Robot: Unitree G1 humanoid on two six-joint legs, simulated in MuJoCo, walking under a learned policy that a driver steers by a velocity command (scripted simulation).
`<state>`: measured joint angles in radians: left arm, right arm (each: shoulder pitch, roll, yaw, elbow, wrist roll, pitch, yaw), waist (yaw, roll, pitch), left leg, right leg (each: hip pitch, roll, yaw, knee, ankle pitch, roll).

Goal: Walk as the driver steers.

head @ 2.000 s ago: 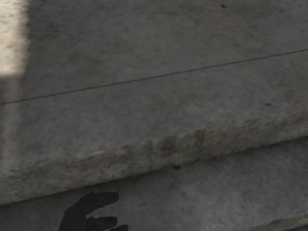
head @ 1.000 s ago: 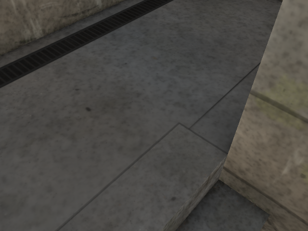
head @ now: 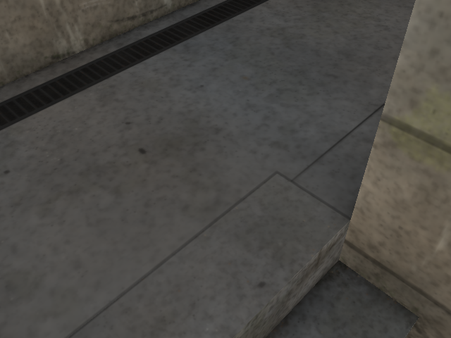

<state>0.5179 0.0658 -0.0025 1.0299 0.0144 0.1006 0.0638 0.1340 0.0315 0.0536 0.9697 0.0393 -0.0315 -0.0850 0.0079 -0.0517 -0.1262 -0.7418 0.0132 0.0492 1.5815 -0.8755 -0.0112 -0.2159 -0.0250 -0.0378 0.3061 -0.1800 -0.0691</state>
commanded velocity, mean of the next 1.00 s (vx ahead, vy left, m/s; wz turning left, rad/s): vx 0.26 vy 0.00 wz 0.00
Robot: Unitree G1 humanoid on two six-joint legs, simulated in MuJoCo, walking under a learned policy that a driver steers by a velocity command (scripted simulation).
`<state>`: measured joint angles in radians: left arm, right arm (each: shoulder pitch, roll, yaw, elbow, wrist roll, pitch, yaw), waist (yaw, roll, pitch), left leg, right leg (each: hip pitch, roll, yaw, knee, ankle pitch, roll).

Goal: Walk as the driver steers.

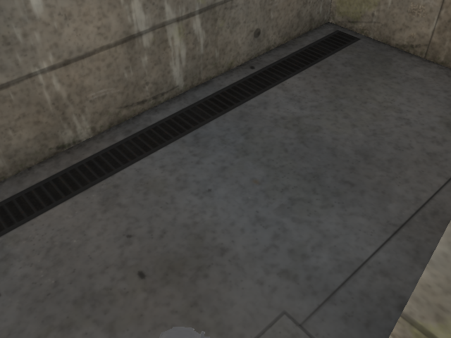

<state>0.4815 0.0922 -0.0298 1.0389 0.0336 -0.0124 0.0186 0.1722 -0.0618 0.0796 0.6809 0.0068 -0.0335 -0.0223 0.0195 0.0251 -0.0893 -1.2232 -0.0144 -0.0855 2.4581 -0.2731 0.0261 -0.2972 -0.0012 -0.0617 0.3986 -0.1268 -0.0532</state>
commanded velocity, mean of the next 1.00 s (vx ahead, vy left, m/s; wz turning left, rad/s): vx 0.47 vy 0.00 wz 0.00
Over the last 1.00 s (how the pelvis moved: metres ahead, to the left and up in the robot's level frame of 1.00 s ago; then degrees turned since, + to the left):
0.31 -0.03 0.18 2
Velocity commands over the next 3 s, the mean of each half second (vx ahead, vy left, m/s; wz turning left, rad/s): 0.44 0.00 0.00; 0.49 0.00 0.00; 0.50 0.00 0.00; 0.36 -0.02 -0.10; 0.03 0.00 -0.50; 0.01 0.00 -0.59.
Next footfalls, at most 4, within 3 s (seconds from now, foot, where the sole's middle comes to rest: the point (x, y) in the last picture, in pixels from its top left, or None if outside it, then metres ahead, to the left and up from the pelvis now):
0.28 left None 0.14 0.21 -0.59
0.82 right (242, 327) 0.55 0.01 -0.59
1.32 left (159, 230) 0.87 0.27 -0.59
1.90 right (234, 165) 1.17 0.04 -0.59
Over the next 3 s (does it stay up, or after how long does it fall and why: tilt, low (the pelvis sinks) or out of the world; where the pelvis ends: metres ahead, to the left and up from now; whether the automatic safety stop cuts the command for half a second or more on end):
stays up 1.08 0.09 0.18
